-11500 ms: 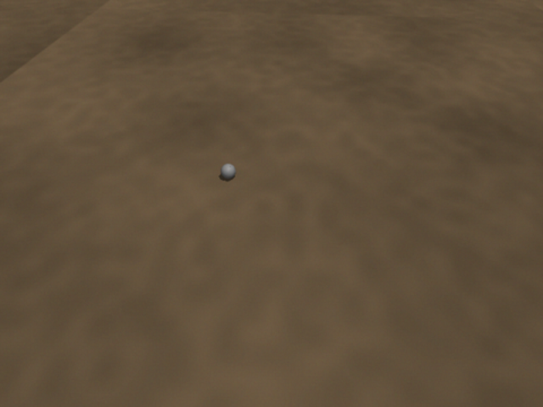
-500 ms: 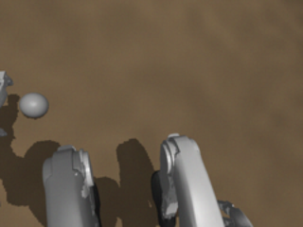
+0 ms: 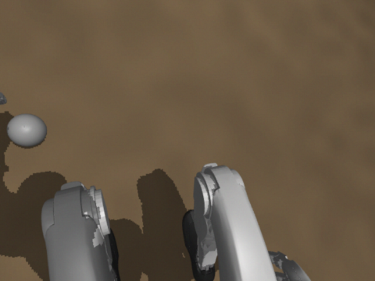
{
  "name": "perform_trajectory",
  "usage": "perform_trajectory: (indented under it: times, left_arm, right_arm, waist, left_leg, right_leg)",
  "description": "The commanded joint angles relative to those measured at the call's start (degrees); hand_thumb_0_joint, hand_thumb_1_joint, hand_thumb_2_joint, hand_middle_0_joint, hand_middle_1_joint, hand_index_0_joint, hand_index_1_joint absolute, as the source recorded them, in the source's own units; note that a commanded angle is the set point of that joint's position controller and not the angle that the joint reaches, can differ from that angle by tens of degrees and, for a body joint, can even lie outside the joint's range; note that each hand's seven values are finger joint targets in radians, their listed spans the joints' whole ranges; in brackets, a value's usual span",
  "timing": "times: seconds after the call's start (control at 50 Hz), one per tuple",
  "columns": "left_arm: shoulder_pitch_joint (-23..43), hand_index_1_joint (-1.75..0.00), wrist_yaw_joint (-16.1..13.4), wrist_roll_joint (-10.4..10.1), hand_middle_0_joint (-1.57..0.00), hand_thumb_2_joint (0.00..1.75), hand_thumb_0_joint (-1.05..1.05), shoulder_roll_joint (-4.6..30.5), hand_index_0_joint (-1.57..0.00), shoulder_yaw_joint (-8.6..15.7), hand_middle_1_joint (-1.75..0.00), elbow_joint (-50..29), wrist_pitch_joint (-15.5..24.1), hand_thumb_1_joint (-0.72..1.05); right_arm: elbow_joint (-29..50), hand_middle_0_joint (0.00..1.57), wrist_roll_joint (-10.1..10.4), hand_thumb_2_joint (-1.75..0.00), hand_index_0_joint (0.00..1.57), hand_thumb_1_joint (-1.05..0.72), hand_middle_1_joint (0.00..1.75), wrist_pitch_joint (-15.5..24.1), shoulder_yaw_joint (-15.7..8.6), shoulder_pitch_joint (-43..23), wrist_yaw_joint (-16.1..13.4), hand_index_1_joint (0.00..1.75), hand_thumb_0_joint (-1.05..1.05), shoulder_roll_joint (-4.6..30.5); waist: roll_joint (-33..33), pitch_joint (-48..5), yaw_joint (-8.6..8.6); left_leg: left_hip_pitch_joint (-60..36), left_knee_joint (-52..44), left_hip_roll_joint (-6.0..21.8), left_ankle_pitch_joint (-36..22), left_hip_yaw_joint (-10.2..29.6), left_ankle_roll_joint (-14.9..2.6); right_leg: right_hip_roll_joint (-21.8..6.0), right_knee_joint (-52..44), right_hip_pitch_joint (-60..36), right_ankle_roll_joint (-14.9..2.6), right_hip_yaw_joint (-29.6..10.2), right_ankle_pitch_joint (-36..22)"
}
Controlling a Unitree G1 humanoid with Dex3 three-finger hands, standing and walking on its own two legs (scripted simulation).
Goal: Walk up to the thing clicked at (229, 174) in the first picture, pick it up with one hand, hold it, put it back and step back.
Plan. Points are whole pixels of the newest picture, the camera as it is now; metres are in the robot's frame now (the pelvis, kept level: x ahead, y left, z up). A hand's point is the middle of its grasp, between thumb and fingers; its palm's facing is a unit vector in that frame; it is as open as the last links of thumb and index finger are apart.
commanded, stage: approach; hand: left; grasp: from above
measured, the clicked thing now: (27, 130) +0.47 +0.33 -0.28
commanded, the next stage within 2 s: rest palm in 0.86 s
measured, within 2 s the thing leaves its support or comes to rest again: neither
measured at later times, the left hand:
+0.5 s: hand (8, 107) +0.48 +0.32 -0.15, palm faces -0.45 -0.08 -0.89, open 14.2 cm
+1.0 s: hand out of the picture +0.48 +0.34 -0.14, palm faces -0.32 -0.05 -0.95, open 14.1 cm
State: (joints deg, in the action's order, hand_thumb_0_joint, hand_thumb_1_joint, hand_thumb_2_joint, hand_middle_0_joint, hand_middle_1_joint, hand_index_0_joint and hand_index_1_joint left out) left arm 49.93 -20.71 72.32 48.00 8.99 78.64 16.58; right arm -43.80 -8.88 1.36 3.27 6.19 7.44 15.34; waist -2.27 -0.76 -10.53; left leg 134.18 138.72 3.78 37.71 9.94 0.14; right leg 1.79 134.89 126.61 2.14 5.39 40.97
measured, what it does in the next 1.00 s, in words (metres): stands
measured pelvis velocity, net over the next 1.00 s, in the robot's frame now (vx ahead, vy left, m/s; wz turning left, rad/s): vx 0.00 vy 0.00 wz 0.00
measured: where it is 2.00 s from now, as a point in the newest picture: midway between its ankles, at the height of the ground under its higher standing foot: (156, 267)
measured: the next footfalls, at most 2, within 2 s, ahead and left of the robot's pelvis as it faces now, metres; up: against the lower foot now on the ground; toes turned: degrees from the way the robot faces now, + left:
none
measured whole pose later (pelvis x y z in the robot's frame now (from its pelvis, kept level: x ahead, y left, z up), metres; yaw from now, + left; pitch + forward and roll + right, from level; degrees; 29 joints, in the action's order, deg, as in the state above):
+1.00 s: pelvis +0.00 +0.00 +0.00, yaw +0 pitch +32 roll -10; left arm 58.9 -23.8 73.6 46.6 4.4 81.2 9.7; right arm -41.8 -8.9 2.5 4.5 2.8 7.2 15.4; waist -2.7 -2.5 -13.6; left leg 135.4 139.2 3.3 37.4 9.8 -0.4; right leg 1.6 135.0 127.2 2.4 5.3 40.9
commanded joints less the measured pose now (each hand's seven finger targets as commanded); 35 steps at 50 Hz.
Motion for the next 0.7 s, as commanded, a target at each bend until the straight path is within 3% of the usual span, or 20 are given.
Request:
perform_trajectory:
  times: [0.0, 0.06, 0.1, 0.12, 0.18, 0.24, 0.3, 0.36, 0.4, 0.46, 0.54, 0.58, 0.6, 0.68]
  left_arm:
    - [19.81, -1.03, -3.09, -1.46, -0.05, 0.96, 0.0, 13.2, -0.07, 0.03, -1.05, -8.24, 0.21, -0.53]
    - [24.18, -1.04, -3.97, -0.65, -0.06, 0.97, 0.0, 10.25, -0.07, -2.89, -1.06, -7.78, -0.26, -0.54]
    - [27.2, -1.04, -4.87, -0.63, -0.06, 0.97, 0.0, 10.14, -0.07, -3.52, -1.06, -6.72, -1.07, -0.53]
    - [27.2, -1.05, -5.22, -0.19, -0.06, 0.97, 0.0, 10.2, -0.07, -3.67, -1.07, -6.17, -1.72, -0.54]
    - [28.68, -1.04, -6.68, 0.68, -0.06, 0.98, 0.0, 14.68, -0.07, -0.31, -1.05, -4.59, -4.5, -0.54]
    - [29.05, -1.04, -6.49, 1.06, -0.06, 1.0, 0.0, 15.43, -0.06, -0.14, -1.04, -2.19, -7.36, -0.57]
    - [26.96, -1.04, -4.97, 0.11, -0.06, 0.99, 0.0, 17.64, -0.06, 0.63, -1.05, -0.56, -9.8, -0.57]
    - [23.65, -1.05, -2.03, -1.74, -0.06, 0.98, 0.0, 17.85, -0.07, 0.01, -1.06, 0.96, -11.34, -0.55]
    - [19.77, -1.05, 0.55, -3.37, -0.06, 0.97, 0.0, 17.77, -0.07, -0.28, -1.06, 1.68, -11.39, -0.55]
    - [15.89, -1.05, 4.13, -5.21, -0.06, 0.96, 0.0, 19.2, -0.07, 0.19, -1.07, -0.06, -9.47, -0.54]
    - [15.4, -1.05, 5.72, -6.35, -0.06, 0.95, 0.0, 18.76, -0.08, 0.92, -1.07, -4.1, -3.96, -0.53]
    - [16.58, -1.04, 4.82, -5.84, -0.06, 0.95, 0.0, 18.78, -0.08, 1.69, -1.07, -6.44, -0.27, -0.53]
    - [17.11, -1.04, 3.97, -5.4, -0.06, 0.95, 0.0, 18.28, -0.08, 1.41, -1.06, -8.11, 1.3, -0.53]
    - [20.59, -1.03, -0.88, -2.91, -0.06, 0.96, 0.0, 15.87, -0.07, 0.12, -1.05, -11.52, 5.25, -0.53]
  right_arm:
    - [0.27, 0.2, -0.43, -0.9, 0.2, -0.9, 0.3, 0.79, -4.14, 11.69, -0.53, 0.3, 0.0, 14.51]
    - [-0.12, 0.2, -0.46, -0.9, 0.2, -0.9, 0.3, 1.36, -3.94, 12.5, -0.63, 0.3, 0.0, 14.44]
    - [-0.23, 0.2, -0.64, -0.9, 0.2, -0.9, 0.3, 1.76, -3.48, 12.96, -0.66, 0.3, 0.0, 14.74]
    - [-0.35, 0.2, -0.65, -0.9, 0.2, -0.91, 0.3, 1.95, -3.29, 13.15, -0.7, 0.3, 0.0, 14.6]
    - [0.17, 0.2, -0.78, -0.9, 0.2, -0.91, 0.3, 2.03, -2.8, 13.65, -0.79, 0.3, 0.0, 15.3]
    - [1.21, 0.2, -0.47, -0.9, 0.2, -0.91, 0.3, 1.64, -1.97, 12.67, -0.83, 0.3, 0.0, 15.02]
    - [2.22, 0.2, -0.07, -0.9, 0.2, -0.91, 0.3, 1.34, -1.16, 12.69, -0.81, 0.3, 0.0, 14.97]
    - [3.23, 0.2, 0.77, -0.9, 0.2, -0.91, 0.3, 0.87, -0.95, 13.06, -0.72, 0.3, 0.0, 15.18]
    - [3.66, 0.2, 1.11, -0.9, 0.2, -0.91, 0.3, 0.66, -0.82, 13.11, -0.64, 0.3, 0.0, 15.01]
    - [4.42, 0.2, 1.56, -0.9, 0.2, -0.91, 0.3, 0.05, -0.67, 12.45, -0.66, 0.3, 0.0, 14.82]
    - [4.4, 0.2, 0.65, -0.9, 0.2, -0.9, 0.3, -0.62, -0.37, 12.32, -0.42, 0.3, 0.0, 15.05]
    - [3.63, 0.2, 0.1, -0.89, 0.2, -0.9, 0.3, -0.79, -0.46, 12.85, -0.42, 0.3, 0.0, 15.74]
    - [3.23, 0.2, 0.06, -0.89, 0.2, -0.9, 0.3, -0.8, -0.65, 12.51, -0.46, 0.3, 0.0, 15.4]
    - [2.44, 0.2, -0.87, -0.89, 0.2, -0.9, 0.3, -0.24, -1.63, 12.1, -0.08, 0.3, 0.0, 15.84]
  waist:
    - [18.22, -37.51, -2.23]
    - [18.86, -37.48, -4.07]
    - [19.02, -38.05, -5.3]
    - [19.41, -38.04, -4.84]
    - [22.41, -40.37, -3.86]
    - [23.43, -40.48, -3.43]
    - [21.74, -39.43, -3.06]
    - [17.58, -39.56, -3.16]
    - [14.87, -36.61, -3.05]
    - [13.15, -36.41, -1.95]
    - [12.45, -34.52, -2.9]
    - [13.39, -34.68, -3.43]
    - [15.61, -35.42, -2.79]
    - [21.61, -34.97, -4.32]
  left_leg:
    - [-32.2, -12.95, -1.09, -7.69, -5.43, -1.29]
    - [-33.19, -12.53, -0.91, -7.66, -5.12, -1.14]
    - [-32.48, -12.08, -0.88, -7.64, -5.14, -1.21]
    - [-32.87, -12.3, -0.96, -8.03, -5.42, -1.18]
    - [-35.01, -12.98, -0.78, -9.69, -5.54, -0.94]
    - [-33.97, -13.45, -0.93, -8.97, -6.0, -1.15]
    - [-29.81, -13.26, -1.18, -8.77, -6.67, -1.82]
    - [-27.66, -12.66, -1.17, -9.35, -6.72, -2.46]
    - [-24.9, -12.8, -1.28, -8.84, -6.7, -2.82]
    - [-23.31, -12.49, -1.32, -8.84, -6.58, -2.95]
    - [-23.42, -11.48, -1.35, -7.96, -5.77, -2.62]
    - [-24.4, -10.73, -1.35, -7.79, -5.13, -2.1]
    - [-26.56, -10.89, -1.13, -7.77, -4.9, -1.71]
    - [-33.09, -11.69, -0.94, -7.12, -3.64, -0.53]
  right_leg:
    - [1.9, -14.51, -12.98, -3.8, 4.99, -12.31]
    - [2.03, -14.49, -11.95, -3.87, 5.18, -12.75]
    - [2.06, -14.61, -12.37, -3.71, 5.3, -13.1]
    - [2.1, -14.77, -12.67, -3.77, 5.08, -13.47]
    - [1.88, -13.51, -13.17, -3.88, 5.28, -14.88]
    - [1.97, -13.56, -13.34, -4.14, 4.98, -14.82]
    - [1.97, -14.2, -16.13, -3.84, 4.43, -14.89]
    - [2.38, -15.09, -19.84, -3.33, 4.04, -15.77]
    - [2.36, -15.65, -21.61, -3.04, 3.85, -15.15]
    - [2.51, -15.54, -23.64, -2.94, 3.4, -14.67]
    - [2.54, -15.46, -22.59, -2.88, 3.97, -13.52]
    - [2.64, -14.98, -21.02, -3.1, 4.74, -13.12]
    - [2.75, -14.43, -19.7, -3.3, 4.86, -12.94]
    - [2.37, -12.45, -13.12, -3.95, 6.42, -11.46]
